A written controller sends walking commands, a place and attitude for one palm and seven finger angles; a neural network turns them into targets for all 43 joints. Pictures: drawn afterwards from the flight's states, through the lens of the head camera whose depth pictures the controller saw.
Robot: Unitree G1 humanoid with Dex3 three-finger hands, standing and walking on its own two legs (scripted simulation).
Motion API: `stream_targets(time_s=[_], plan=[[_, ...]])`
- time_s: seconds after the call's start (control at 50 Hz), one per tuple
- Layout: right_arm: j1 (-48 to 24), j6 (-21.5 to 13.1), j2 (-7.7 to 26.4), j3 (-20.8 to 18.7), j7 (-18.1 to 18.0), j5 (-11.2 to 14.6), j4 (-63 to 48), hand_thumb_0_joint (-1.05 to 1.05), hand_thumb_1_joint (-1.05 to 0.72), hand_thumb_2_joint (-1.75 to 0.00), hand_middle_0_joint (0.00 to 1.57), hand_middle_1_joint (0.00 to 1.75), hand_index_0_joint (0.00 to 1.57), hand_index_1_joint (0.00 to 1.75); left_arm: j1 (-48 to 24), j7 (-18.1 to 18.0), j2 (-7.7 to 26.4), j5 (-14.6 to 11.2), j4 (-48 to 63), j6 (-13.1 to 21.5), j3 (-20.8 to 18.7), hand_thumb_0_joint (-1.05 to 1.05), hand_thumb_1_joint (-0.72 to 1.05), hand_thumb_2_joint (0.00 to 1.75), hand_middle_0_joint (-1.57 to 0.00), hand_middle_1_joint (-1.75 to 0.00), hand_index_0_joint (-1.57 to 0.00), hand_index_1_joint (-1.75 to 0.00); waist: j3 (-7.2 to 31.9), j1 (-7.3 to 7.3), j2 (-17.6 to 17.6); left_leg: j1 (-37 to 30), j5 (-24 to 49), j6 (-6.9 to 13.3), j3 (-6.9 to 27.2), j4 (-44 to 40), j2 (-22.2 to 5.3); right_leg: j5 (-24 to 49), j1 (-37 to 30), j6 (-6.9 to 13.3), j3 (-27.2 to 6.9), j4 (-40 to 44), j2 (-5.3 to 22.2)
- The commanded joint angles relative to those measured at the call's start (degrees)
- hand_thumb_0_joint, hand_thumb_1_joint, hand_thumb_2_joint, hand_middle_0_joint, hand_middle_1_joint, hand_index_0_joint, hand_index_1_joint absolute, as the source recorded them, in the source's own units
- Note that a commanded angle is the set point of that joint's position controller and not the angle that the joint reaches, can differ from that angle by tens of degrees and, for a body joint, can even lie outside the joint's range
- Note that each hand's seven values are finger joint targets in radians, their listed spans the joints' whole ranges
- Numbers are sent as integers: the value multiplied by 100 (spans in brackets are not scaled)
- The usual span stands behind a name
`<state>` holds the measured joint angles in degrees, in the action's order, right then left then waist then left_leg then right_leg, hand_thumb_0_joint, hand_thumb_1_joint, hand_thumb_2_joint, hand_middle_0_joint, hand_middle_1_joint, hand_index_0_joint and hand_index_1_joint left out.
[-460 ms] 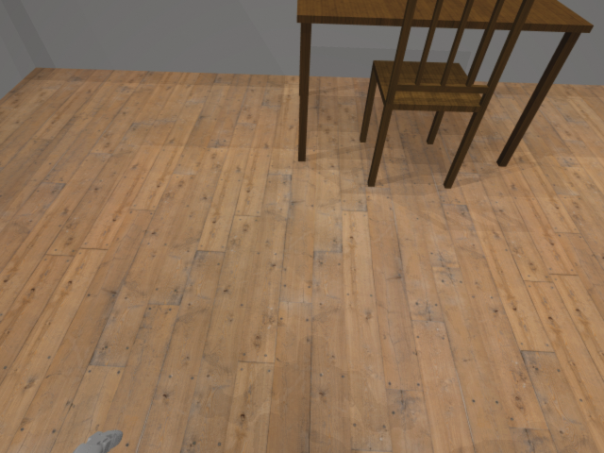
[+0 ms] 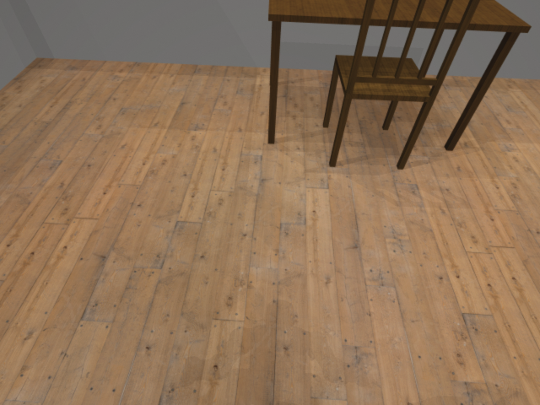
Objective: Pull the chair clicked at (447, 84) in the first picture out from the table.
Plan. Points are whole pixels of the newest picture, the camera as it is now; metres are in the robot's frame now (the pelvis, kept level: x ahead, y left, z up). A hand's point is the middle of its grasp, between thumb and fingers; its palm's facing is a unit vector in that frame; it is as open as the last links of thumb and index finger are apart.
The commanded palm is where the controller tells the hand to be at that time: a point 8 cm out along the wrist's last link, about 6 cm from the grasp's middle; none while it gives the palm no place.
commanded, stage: stand and wait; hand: left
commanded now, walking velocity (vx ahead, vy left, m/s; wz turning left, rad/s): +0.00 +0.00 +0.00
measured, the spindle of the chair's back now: (410, 37) +1.51 -0.50 -0.05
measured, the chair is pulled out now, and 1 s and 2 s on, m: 0.00 0.00 0.00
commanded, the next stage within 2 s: look at it before walking up in 0.36 s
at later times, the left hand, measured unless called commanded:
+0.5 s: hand out of the picture +0.07 +0.23 -0.15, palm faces -0.04 -0.94 -0.33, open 7.4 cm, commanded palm none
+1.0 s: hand out of the picture +0.07 +0.22 -0.15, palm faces -0.04 -0.94 -0.33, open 7.4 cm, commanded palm none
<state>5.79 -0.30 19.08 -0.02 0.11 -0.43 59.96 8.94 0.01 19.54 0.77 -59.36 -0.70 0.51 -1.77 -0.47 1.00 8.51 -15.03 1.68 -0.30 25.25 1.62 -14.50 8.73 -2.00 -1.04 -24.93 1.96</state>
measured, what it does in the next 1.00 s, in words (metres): stands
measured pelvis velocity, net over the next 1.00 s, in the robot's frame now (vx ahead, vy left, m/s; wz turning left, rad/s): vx -0.01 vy -0.02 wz -0.01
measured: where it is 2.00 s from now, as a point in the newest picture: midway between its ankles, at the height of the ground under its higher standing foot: outside the picture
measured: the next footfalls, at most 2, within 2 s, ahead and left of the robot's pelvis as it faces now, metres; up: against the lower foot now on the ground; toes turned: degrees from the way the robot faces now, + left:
none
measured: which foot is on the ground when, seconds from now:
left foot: down 0.00-1.00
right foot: down 0.00-1.00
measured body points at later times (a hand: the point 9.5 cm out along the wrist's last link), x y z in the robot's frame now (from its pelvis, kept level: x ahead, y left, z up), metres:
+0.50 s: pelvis -0.01 -0.01 +0.00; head -0.01 -0.01 +0.45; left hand +0.07 +0.28 -0.13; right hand +0.07 -0.31 -0.13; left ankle -0.01 +0.10 -0.74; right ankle -0.01 -0.14 -0.74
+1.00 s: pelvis -0.01 -0.02 +0.00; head +0.00 -0.02 +0.45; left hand +0.07 +0.27 -0.13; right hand +0.07 -0.32 -0.13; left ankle -0.01 +0.10 -0.74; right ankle -0.01 -0.14 -0.74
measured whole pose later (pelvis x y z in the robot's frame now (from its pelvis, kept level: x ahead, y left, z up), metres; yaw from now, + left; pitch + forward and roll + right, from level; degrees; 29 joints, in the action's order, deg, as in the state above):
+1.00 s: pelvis -0.01 -0.02 +0.00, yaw -1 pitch -1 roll +0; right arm 6.2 -0.5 19.6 0.2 0.2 -0.2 64.1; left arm 7.8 0.2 19.3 0.8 -62.5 0.1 0.5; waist -2.0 -0.1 0.1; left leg 7.4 -12.0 -0.3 -0.2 20.8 -0.2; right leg -11.9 8.3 -0.2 -0.9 -21.6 0.1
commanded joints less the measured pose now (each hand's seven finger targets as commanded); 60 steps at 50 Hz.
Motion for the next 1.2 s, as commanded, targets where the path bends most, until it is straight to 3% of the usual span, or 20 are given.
stream_targets(time_s=[0.0, 0.28, 1.08, 1.1, 1.14, 1.18], plan=[[-376, -170, 1206, -260, -93, -11, -360, 0, -90, -90, 20, 30, 20, 30, -304, -82, 1157, -24, 363, 173, -237, 0, 90, 90, -20, -30, -20, -30, 413, 43, -116, -63, 1271, 89, 583, -498, -793, 1085, -83, 335, -371, 324, 486], [-252, -163, 1250, -231, -69, -1, -70, 0, -90, -90, 20, 30, 20, 30, -324, -72, 1173, -21, 139, 189, -217, 0, 90, 90, -20, -30, -20, -30, 266, 44, -18, 20, 789, 51, 639, -720, -812, 653, 15, 343, -484, 541, 490], [-235, -170, 1245, -210, -99, 1, 55, 0, -90, -90, 20, 30, 20, 30, -338, -70, 1181, -19, 73, 215, -245, 0, 90, 90, -20, -30, -20, -30, 365, 48, -44, -321, 1248, -33, 472, -716, -898, 1312, -21, 378, -584, 618, 470], [-177, -160, 1198, -219, -113, -3, 42, 0, -90, -90, 20, 30, 20, 30, -314, -68, 1134, -16, 104, 185, -253, 0, 90, 90, -20, -30, -20, -30, 380, 56, -69, -363, 1305, -45, 399, -603, -910, 1472, 37, 386, -630, 547, 453], [111, -73, 672, -149, -139, -14, 44, 0, -90, -90, 20, 30, 20, 30, -76, -94, 678, -21, 99, 50, -192, 0, 90, 90, -20, -30, -20, -30, 362, 85, -46, -371, 1399, -127, 184, -359, -936, 1784, 220, 340, -670, 294, 435], [259, 9, 586, -179, -172, -11, -49, 0, -90, -90, 20, 30, 20, 30, 70, -97, 579, -12, 195, -48, -201, 0, 90, 90, -20, -30, -20, -30, 300, 89, -14, -346, 1360, -151, 58, -185, -986, 1911, 453, 326, -736, 44, 361]])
